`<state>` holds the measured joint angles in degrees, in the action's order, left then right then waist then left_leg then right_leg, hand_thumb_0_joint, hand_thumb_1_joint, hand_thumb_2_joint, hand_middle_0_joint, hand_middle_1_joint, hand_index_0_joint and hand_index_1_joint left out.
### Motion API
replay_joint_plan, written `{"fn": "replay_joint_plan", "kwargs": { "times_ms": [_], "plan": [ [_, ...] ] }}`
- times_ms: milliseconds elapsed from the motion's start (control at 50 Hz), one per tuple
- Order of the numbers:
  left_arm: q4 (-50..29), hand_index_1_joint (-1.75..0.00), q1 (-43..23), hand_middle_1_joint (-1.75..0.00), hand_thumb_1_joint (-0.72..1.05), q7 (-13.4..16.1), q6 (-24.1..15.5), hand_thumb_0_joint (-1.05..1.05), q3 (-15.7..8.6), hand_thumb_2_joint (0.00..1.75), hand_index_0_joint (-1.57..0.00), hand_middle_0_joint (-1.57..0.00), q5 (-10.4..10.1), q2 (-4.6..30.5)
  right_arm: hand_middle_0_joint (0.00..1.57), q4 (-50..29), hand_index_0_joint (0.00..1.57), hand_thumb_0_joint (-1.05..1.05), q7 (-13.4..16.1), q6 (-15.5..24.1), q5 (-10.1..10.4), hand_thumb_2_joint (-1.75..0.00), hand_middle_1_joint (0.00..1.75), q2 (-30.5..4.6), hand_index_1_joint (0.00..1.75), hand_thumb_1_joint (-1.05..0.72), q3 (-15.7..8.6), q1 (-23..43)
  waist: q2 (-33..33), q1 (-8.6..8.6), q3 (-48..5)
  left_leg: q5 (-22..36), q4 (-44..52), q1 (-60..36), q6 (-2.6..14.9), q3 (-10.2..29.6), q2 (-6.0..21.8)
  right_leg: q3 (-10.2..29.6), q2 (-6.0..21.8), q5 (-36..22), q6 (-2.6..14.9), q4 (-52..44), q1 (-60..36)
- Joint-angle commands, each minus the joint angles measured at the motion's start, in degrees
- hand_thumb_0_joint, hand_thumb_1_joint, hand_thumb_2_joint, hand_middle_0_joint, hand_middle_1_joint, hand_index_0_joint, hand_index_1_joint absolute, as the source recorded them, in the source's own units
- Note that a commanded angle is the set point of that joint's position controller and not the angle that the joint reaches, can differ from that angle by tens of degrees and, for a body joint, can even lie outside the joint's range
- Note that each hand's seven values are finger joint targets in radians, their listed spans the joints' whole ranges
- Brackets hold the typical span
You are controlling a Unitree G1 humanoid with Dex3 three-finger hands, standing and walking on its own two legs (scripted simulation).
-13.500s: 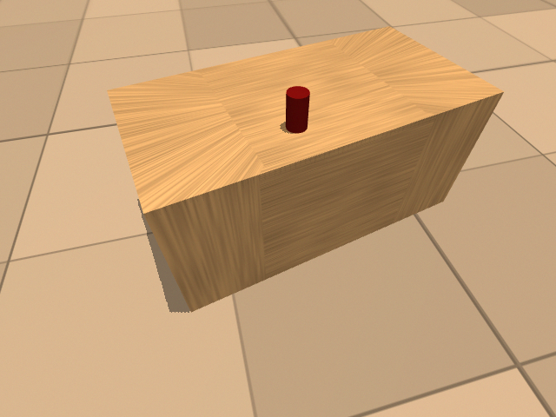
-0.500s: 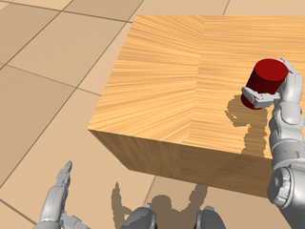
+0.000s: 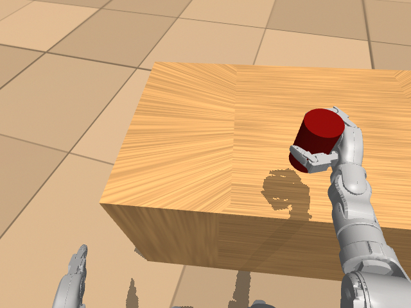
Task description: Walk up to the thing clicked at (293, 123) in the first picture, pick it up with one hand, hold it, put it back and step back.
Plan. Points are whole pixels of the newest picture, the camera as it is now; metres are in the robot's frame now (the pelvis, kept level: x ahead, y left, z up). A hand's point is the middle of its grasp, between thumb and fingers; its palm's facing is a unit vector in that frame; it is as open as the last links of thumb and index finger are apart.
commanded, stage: lift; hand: right
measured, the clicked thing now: (313, 142) +0.42 -0.18 +0.08
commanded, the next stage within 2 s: hold in 0.80 s
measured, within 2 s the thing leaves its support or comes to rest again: neither
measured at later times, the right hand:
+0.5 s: hand (318, 152) +0.36 -0.16 +0.12, palm faces +0.17 +0.99 -0.02, open 9.8 cm
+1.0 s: hand (323, 156) +0.34 -0.16 +0.14, palm faces +0.17 +0.98 -0.02, open 9.8 cm
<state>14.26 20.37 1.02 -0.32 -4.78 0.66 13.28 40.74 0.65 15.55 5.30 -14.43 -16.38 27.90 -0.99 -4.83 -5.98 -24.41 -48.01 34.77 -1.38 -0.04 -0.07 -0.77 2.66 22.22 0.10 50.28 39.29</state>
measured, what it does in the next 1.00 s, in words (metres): stands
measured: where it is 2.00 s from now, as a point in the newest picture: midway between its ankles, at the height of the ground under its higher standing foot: outside the picture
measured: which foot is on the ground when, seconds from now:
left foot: down 0.00-1.00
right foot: down 0.00-1.00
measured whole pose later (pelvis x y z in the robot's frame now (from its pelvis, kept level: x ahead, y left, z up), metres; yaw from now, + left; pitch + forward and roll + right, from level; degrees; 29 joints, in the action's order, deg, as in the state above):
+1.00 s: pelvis +0.00 +0.01 +0.03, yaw -1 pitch +1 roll +0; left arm 28.2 15.2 5.6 -3.6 -5.5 -1.1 12.1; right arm 11.9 1.4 2.1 9.3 -10.3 -9.9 9.1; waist -1.5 -1.3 -0.9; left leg -18.8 -34.1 15.9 -0.5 0.0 0.7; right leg -1.3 1.7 15.0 -0.8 33.2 18.9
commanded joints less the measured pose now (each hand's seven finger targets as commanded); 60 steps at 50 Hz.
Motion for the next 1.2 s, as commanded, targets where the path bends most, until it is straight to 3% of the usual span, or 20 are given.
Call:
{"fn": "replay_joint_plan", "kwargs": {
  "times_ms": [0, 40, 100, 140, 160, 200, 280, 300, 360, 420, 460, 520, 580, 760, 840, 900, 1020, 1060, 1080, 1180],
  "plan": [
    [-9.3, -0.05, -4.2, -0.05, -0.54, 1.7, -3.3, 0.0, -4.4, 0.05, -0.04, -0.04, -0.6, 8.6, 1.3, -28.0, 1.35, 0.0, 0.5, 4.5, 1.2, -1.32, 1.46, -15.8, 1.46, -0.17, -3.0, 30.0, -4.6, 0.48, -26.5, 21.4, 7.0, -8.4, 1.06, -1.1, -1.2, 0.1, -1.2, -19.4, 0.5, -7.4, -22.5],
    [-4.6, -0.05, 0.3, -0.05, -0.54, 1.6, -3.0, 0.0, -3.0, 0.05, -0.04, -0.04, -0.7, 7.2, 1.3, -22.8, 1.35, 0.0, 0.1, 2.2, 2.1, -1.33, 1.47, -8.0, 1.47, -0.15, 0.8, 20.0, -2.1, 0.13, -18.1, 20.2, 8.1, -7.4, 1.01, -1.5, -1.3, 0.1, -1.4, -17.5, 0.51, -8.8, -20.2],
    [-8.6, -0.05, -5.5, -0.05, -0.54, 2.9, -4.0, 0.0, -5.8, 0.05, -0.03, -0.03, -1.2, 10.3, 1.3, -28.5, 1.35, 0.0, 0.9, 2.0, 2.8, -1.32, 1.46, -11.3, 1.46, -0.16, -1.4, 22.3, 0.0, 0.57, -21.5, 18.8, 9.7, -10.3, 0.96, -1.5, -1.0, 0.2, -1.3, -15.5, 0.63, -10.7, -22.6],
    [-5.8, -0.05, -2.1, -0.05, -0.53, 2.9, -3.8, 0.0, -2.5, 0.05, -0.04, -0.04, -1.3, 6.7, 1.3, -28.9, 1.35, 0.0, 0.9, 1.3, 2.6, -1.32, 1.46, -10.0, 1.46, -0.17, 0.4, 20.5, -1.8, 1.68, -17.9, 17.6, 10.5, -10.4, 1.15, -1.3, -0.8, -0.3, -1.7, -14.9, 0.29, -11.5, -22.7],
    [-6.1, -0.05, -1.9, -0.05, -0.53, 3.1, -4.1, 0.0, -3.1, 0.05, -0.04, -0.03, -1.6, 7.4, 1.3, -24.4, 1.34, 0.0, 0.8, 0.1, 2.9, -1.31, 1.44, -7.5, 1.45, -0.19, 1.3, 14.9, 1.0, 1.22, -15.3, 16.8, 11.3, -10.1, 1.03, -1.5, -0.9, -0.2, -1.6, -13.9, 0.42, -12.3, -22.4],
    [-3.8, -0.05, -3.0, -0.05, -0.53, 3.6, -4.4, 0.0, -4.7, 0.05, -0.04, -0.04, -1.6, 8.0, 1.28, -31.1, 1.32, 0.0, 1.0, 0.2, 3.5, -1.29, 1.43, -8.2, 1.43, -0.17, 1.5, 19.7, -1.2, 1.04, -16.3, 17.7, 11.6, -10.3, 1.08, -1.4, -0.7, -0.4, -1.4, -14.9, 0.3, -12.9, -24.8],
    [-0.9, -0.05, -4.5, -0.05, -0.54, 3.6, -4.7, 0.0, -1.6, 0.05, -0.04, -0.03, -1.8, 4.6, 1.29, -28.9, 1.33, 0.0, 0.8, -2.0, 3.6, -1.31, 1.45, -4.9, 1.45, -0.17, 3.2, 12.9, 0.3, 2.38, -12.2, 17.8, 12.7, -11.6, 0.95, -1.5, -0.6, -0.4, -1.5, -15.0, 0.35, -14.2, -23.3],
    [0.1, -0.05, -5.2, -0.05, -0.53, 3.9, -4.6, 0.0, -4.0, 0.04, -0.04, -0.03, -1.8, 6.9, 1.28, -31.0, 1.33, 0.0, 0.9, -2.0, 3.7, -1.31, 1.45, -7.1, 1.45, -0.14, 1.8, 13.9, -0.7, 2.36, -13.5, 18.4, 13.0, -12.0, 0.91, -1.3, -0.5, -0.5, -1.5, -15.5, 0.37, -14.3, -24.1],
    [-1.4, -0.05, -7.5, -0.05, -0.53, 3.8, -4.9, 0.0, -1.9, 0.04, -0.04, -0.04, -1.7, 5.9, 1.3, -32.8, 1.34, 0.0, 0.8, -3.1, 3.9, -1.32, 1.46, -5.9, 1.46, -0.16, 3.0, 12.2, 0.1, 2.81, -12.2, 17.7, 14.0, -13.4, 0.85, -1.7, -0.6, -0.4, -1.6, -14.7, 0.31, -15.6, -24.5],
    [-2.0, -0.05, -8.5, -0.05, -0.53, 4.4, -5.1, 0.0, -4.9, 0.04, -0.04, -0.03, -1.9, 9.1, 1.31, -33.1, 1.35, 0.0, 1.1, -3.5, 4.1, -1.31, 1.45, -8.4, 1.45, -0.2, 0.6, 10.3, 1.4, 2.57, -14.0, 17.5, 15.0, -14.8, 0.7, -1.7, -0.6, -0.4, -1.6, -14.6, 0.37, -16.3, -26.8],
    [-1.0, -0.05, -6.8, -0.05, -0.53, 4.2, -5.1, 0.0, -1.4, 0.04, -0.04, -0.04, -1.8, 5.1, 1.29, -39.7, 1.34, 0.0, 1.0, -3.1, 4.6, -1.31, 1.45, -5.6, 1.45, -0.17, 3.5, 13.3, 0.0, 3.17, -13.1, 17.1, 15.6, -15.8, 0.79, -1.2, -0.4, -0.9, -2.0, -13.9, 0.34, -16.7, -26.2],
    [-0.4, -0.05, -7.6, -0.05, -0.53, 5.0, -5.6, 0.0, -5.8, 0.04, -0.04, -0.04, -1.8, 9.7, 1.28, -37.1, 1.32, 0.0, 1.4, -4.0, 4.6, -1.3, 1.43, -7.8, 1.43, -0.18, 1.2, 9.1, 0.8, 2.47, -12.5, 17.5, 16.1, -15.2, 0.7, -1.3, -0.5, -0.7, -1.8, -14.2, 0.47, -17.4, -27.8],
    [2.0, -0.05, -6.1, -0.05, -0.55, 4.6, -5.8, 0.0, -1.4, 0.05, -0.04, -0.04, -1.8, 4.2, 1.28, -40.8, 1.32, 0.0, 1.4, -4.3, 4.4, -1.3, 1.43, -5.1, 1.43, -0.19, 3.7, 9.8, -1.1, 3.1, -12.0, 19.1, 16.3, -15.5, 0.96, -1.4, -0.6, -0.6, -1.7, -16.5, 0.2, -17.7, -29.2],
    [4.1, -0.05, -10.1, -0.05, -0.54, 5.0, -6.1, 0.0, -4.2, 0.05, -0.04, -0.04, -1.9, 7.2, 1.28, -41.3, 1.33, 0.0, 1.1, -6.5, 5.0, -1.31, 1.44, -5.8, 1.44, -0.19, 2.2, 5.1, 1.5, 2.89, -10.0, 19.1, 18.3, -16.9, 0.43, -1.1, -0.1, -0.7, -2.0, -15.8, 0.74, -19.1, -29.3],
    [3.7, -0.05, -10.6, -0.05, -0.54, 4.8, -6.3, 0.0, -1.5, 0.05, -0.04, -0.04, -2.0, 4.5, 1.28, -44.7, 1.32, 0.0, 1.0, -6.8, 5.1, -1.31, 1.43, -4.4, 1.43, -0.21, 3.7, 5.2, 0.4, 3.68, -9.3, 16.6, 19.4, -17.3, 0.77, -1.4, -0.3, -0.7, -2.0, -14.1, 0.48, -20.6, -29.7],
    [3.3, -0.05, -10.2, -0.06, -0.53, 5.4, -6.5, 0.0, -5.2, 0.04, -0.04, -0.04, -1.8, 8.7, 1.26, -45.8, 1.31, 0.0, 1.3, -7.4, 5.0, -1.28, 1.41, -5.9, 1.41, -0.18, 2.3, 3.9, 1.9, 2.89, -11.1, 18.8, 19.6, -18.2, 0.54, -1.3, -0.2, -0.7, -2.0, -16.0, 0.55, -20.6, -31.9],
    [5.8, -0.05, -12.4, -0.05, -0.53, 5.1, -6.6, 0.0, -4.4, 0.05, -0.04, -0.04, -2.0, 7.5, 1.24, -44.1, 1.29, 0.0, 1.1, -9.3, 5.2, -1.28, 1.4, -5.0, 1.4, -0.15, 2.0, -0.3, 1.2, 3.82, -7.9, 18.1, 20.2, -18.4, 0.75, -2.0, -0.5, -0.4, -1.7, -15.5, 0.55, -22.0, -30.3],
    [9.7, -0.05, -10.9, -0.06, -0.53, 4.7, -6.2, 0.0, -1.8, 0.04, -0.05, -0.04, -1.9, 3.8, 1.24, -49.7, 1.29, 0.0, 0.8, -9.1, 5.3, -1.28, 1.4, -3.9, 1.4, -0.16, 3.9, 2.8, -0.7, 4.1, -9.5, 19.4, 20.2, -19.0, 0.86, -1.7, -0.3, -0.5, -1.8, -16.8, 0.46, -21.7, -31.4],
    [6.5, -0.05, -12.9, -0.05, -0.53, 5.1, -6.6, 0.0, -4.2, 0.05, -0.04, -0.04, -2.0, 7.1, 1.25, -45.9, 1.29, 0.0, 0.9, -9.8, 5.3, -1.28, 1.41, -4.8, 1.41, -0.16, 2.4, -0.9, 1.3, 3.6, -9.7, 20.3, 20.6, -19.7, 0.65, -1.8, -0.4, -0.5, -1.9, -17.6, 0.67, -21.7, -31.6],
    [8.5, -0.05, -12.4, -0.06, -0.53, 4.9, -6.3, 0.0, -2.9, 0.04, -0.05, -0.04, -1.9, 5.5, 1.25, -51.3, 1.3, 0.0, 0.7, -10.2, 5.6, -1.29, 1.41, -4.0, 1.41, -0.16, 3.3, -0.2, 0.3, 4.24, -10.1, 22.7, 20.6, -21.0, 0.59, -1.8, -0.1, -0.7, -2.1, -20.1, 0.62, -21.7, -32.5]
  ]
}}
